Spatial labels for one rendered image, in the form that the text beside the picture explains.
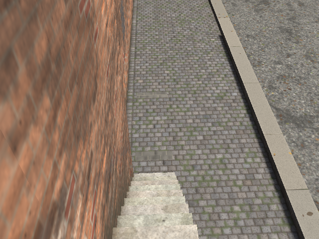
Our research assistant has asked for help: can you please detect stairs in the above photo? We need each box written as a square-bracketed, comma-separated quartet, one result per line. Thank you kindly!
[112, 172, 199, 239]

